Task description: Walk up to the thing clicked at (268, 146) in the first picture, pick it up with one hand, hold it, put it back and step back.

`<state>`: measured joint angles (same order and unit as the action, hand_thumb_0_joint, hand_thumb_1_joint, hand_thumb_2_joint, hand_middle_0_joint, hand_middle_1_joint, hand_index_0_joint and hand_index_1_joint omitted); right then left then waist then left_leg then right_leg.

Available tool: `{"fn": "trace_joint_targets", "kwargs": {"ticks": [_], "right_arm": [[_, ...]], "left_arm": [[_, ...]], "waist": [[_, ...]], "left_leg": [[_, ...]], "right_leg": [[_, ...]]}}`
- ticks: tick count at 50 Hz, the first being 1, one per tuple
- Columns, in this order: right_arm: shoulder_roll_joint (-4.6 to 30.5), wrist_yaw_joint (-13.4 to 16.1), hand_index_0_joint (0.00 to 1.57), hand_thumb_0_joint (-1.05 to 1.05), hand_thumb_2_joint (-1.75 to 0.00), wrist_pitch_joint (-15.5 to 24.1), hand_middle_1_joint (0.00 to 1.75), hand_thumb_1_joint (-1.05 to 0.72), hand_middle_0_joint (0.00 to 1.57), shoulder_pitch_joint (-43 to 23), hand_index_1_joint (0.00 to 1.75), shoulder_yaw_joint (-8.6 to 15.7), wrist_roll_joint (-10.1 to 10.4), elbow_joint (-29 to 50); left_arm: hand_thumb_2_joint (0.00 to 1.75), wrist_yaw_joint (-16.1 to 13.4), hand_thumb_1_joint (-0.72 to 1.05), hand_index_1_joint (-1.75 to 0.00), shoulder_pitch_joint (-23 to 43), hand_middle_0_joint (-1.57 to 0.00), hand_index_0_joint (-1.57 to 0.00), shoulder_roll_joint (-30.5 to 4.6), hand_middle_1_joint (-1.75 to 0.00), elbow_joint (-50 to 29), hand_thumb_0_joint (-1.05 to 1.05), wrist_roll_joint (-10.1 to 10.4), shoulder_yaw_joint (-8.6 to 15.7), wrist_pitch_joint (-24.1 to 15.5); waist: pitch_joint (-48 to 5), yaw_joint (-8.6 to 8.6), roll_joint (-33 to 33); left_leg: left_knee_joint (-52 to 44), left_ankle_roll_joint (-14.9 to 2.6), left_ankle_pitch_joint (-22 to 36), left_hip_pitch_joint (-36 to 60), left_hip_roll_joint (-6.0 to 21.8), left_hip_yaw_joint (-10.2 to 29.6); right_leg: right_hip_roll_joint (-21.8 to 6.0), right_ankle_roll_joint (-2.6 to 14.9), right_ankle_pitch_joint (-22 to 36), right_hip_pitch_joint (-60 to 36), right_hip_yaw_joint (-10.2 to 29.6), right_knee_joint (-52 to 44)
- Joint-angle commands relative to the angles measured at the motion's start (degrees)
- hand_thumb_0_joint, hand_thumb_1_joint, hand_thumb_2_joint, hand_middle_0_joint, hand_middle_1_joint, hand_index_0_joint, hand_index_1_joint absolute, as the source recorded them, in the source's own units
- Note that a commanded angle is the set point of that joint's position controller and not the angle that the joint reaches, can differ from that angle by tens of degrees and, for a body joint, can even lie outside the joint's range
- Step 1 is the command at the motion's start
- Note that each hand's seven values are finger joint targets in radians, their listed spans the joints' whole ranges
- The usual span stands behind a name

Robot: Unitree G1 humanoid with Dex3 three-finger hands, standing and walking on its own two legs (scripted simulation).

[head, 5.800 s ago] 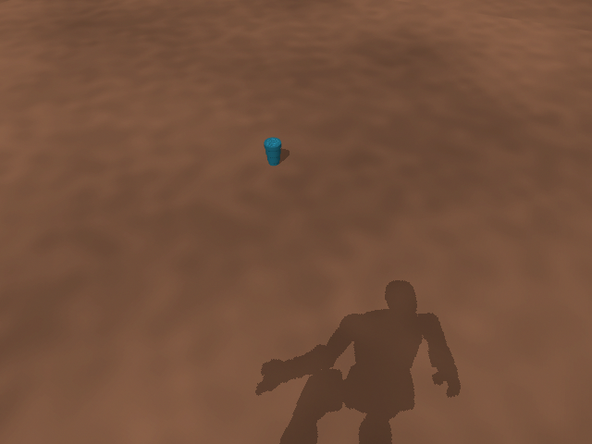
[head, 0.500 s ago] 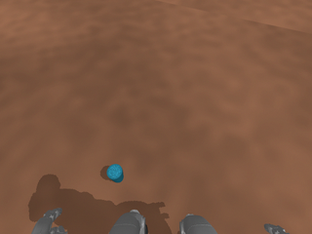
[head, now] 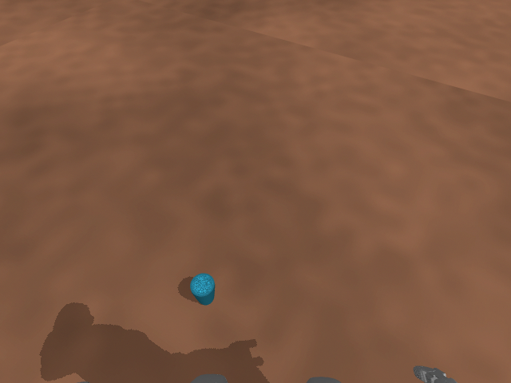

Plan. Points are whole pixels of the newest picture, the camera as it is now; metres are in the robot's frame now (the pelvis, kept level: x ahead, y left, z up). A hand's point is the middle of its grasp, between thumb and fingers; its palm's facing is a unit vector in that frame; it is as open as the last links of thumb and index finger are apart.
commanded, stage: walk up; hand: left
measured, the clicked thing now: (204, 291) +0.52 +0.21 -0.69
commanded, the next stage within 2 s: stand in 1.56 s
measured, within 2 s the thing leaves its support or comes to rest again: neither
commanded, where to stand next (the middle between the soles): +0.12 -0.03 m, yaw +0 degrees
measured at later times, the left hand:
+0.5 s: hand out of the picture +0.08 +0.24 -0.13, palm faces +0.02 -0.94 -0.33, open 7.4 cm
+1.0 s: hand (128, 375) +0.15 +0.23 -0.12, palm faces +0.00 -0.94 -0.34, open 7.4 cm
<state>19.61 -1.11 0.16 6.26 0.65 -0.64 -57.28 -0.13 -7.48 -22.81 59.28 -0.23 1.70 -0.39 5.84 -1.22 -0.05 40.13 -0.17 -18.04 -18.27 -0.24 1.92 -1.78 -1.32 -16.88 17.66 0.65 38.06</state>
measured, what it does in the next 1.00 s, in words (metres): stands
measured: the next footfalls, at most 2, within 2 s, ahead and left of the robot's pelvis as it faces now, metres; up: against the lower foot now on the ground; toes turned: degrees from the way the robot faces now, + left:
none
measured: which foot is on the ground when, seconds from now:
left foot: down 0.00-1.00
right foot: down 0.00-1.00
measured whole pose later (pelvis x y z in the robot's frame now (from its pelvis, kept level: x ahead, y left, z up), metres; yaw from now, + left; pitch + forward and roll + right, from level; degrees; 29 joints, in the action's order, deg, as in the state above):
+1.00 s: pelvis +0.04 -0.02 +0.03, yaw +1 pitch -2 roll +0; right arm 19.7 -0.7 0.4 3.5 0.8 -0.4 -65.1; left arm 0.3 -1.1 -19.1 65.7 0.0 1.2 -0.8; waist 3.4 0.9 -0.8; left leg 19.8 1.4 -10.3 -7.4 0.6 2.6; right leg -0.7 -1.0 -10.2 7.6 1.0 19.9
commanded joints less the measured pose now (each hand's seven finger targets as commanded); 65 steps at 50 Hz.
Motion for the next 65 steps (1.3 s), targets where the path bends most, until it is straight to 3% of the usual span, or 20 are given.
{"fn": "trace_joint_targets", "kwargs": {"ticks": [1,4,8,11,14,16,25,29,31,46,65], "right_arm": [[15.5,0.8,0.20,0.00,-0.90,1.3,0.30,-0.90,0.20,-6.9,0.30,3.0,-0.3,3.1],[14.0,0.5,0.20,0.00,-0.90,1.3,0.30,-0.90,0.20,-6.4,0.30,2.6,-0.1,1.9],[13.0,0.4,0.20,0.00,-0.90,1.6,0.30,-0.90,0.20,-5.2,0.30,2.6,0.2,0.0],[12.7,0.4,0.20,0.00,-0.90,1.5,0.30,-0.90,0.20,-4.2,0.30,2.6,0.3,-1.3],[12.3,0.3,0.20,0.00,-0.90,1.1,0.30,-0.90,0.20,-4.3,0.30,2.6,0.3,-2.2],[12.1,0.4,0.20,0.00,-0.90,1.1,0.30,-0.90,0.20,-4.1,0.30,2.5,0.2,-3.0],[11.9,0.8,0.20,0.00,-0.90,1.7,0.30,-0.90,0.20,-4.0,0.30,2.1,0.4,-4.6],[12.1,1.1,0.20,0.00,-0.90,1.8,0.30,-0.90,0.20,-3.4,0.30,2.0,0.7,-4.8],[12.0,1.3,0.20,0.00,-0.90,1.8,0.30,-0.90,0.20,-3.8,0.30,2.1,0.8,-4.8],[11.9,1.4,0.20,0.00,-0.90,1.4,0.30,-0.90,0.20,-5.0,0.30,2.2,0.4,-4.7],[11.6,1.2,0.20,0.00,-0.90,1.1,0.30,-0.90,0.20,-4.9,0.30,1.9,0.4,-4.4]], "left_arm": [[0.90,0.1,0.90,-0.30,1.8,-0.20,-0.20,-10.0,-0.30,-1.9,0.00,-0.1,1.8,-1.0],[0.90,0.4,0.90,-0.30,2.0,-0.20,-0.20,-10.2,-0.30,-0.3,0.00,-0.2,2.1,-1.4],[0.90,0.2,0.90,-0.30,3.1,-0.20,-0.20,-10.0,-0.30,0.6,0.00,-0.2,1.8,-2.0],[0.90,0.2,0.90,-0.30,4.2,-0.20,-0.20,-10.1,-0.30,1.2,0.00,-0.4,1.9,-2.2],[0.90,0.2,0.90,-0.30,4.0,-0.20,-0.20,-10.0,-0.30,2.0,0.00,-0.5,1.9,-2.3],[0.90,0.1,0.90,-0.30,4.6,-0.20,-0.20,-9.9,-0.30,2.3,0.00,-0.6,1.9,-2.3],[0.90,-0.2,0.90,-0.30,5.3,-0.20,-0.20,-9.4,-0.30,3.8,0.00,0.0,1.8,-2.3],[0.90,-0.3,0.90,-0.30,5.4,-0.20,-0.20,-8.9,-0.30,3.7,0.00,0.3,1.8,-2.4],[0.90,-0.4,0.90,-0.30,5.8,-0.20,-0.20,-8.9,-0.30,3.9,0.00,0.5,1.8,-2.1],[0.90,-0.4,0.90,-0.30,8.9,-0.20,-0.20,-8.6,-0.30,3.2,0.00,0.0,1.7,-1.4],[0.90,-0.2,0.90,-0.30,6.9,-0.20,-0.20,-8.7,-0.30,3.6,0.00,-0.2,1.9,-1.4]], "waist": [[-1.7,-0.70,-5.9],[-0.5,-0.39,-3.1],[-4.8,0.88,-1.8],[-6.5,1.46,0.0],[-5.4,1.32,0.5],[-4.5,1.42,1.0],[-6.4,1.36,0.0],[-10.9,1.38,-0.2],[-11.2,1.36,-0.2],[-8.5,1.71,0.8],[-8.5,1.61,0.1]], "left_leg": [[-22.8,-3.48,-23.2,-6.8,9.3,14.6],[-21.8,-1.82,-18.7,-5.7,6.7,11.6],[-19.7,-1.26,-9.0,2.6,5.6,9.1],[-19.9,-1.15,-7.5,4.1,5.3,8.3],[-19.9,-1.21,-7.2,4.3,5.0,7.9],[-20.4,-1.08,-5.5,4.2,5.1,7.6],[-21.0,-0.73,8.7,6.7,6.1,6.4],[-20.0,-0.58,19.6,9.9,6.8,5.3],[-20.2,-0.37,21.8,10.5,7.0,4.9],[-23.1,-0.47,17.1,10.2,6.9,4.2],[-23.3,-0.56,14.1,12.0,6.6,4.0]], "right_leg": [[-0.7,3.72,-8.5,-3.4,3.0,-9.3],[-2.0,4.20,-9.7,-3.3,5.6,-14.4],[-3.3,3.85,-7.4,-2.5,7.0,-18.5],[-4.0,3.36,-8.5,-3.4,7.7,-20.7],[-4.5,3.11,-10.8,-2.6,8.3,-22.6],[-4.6,3.15,-9.4,-2.6,8.1,-22.6],[-4.9,2.51,5.2,-8.0,6.1,-21.7],[-5.4,2.38,17.6,-12.9,4.9,-19.8],[-5.4,2.32,19.5,-13.5,4.2,-19.2],[-5.0,1.81,15.5,-13.1,4.2,-20.8],[-4.6,1.77,12.3,-12.0,4.4,-22.1]]}}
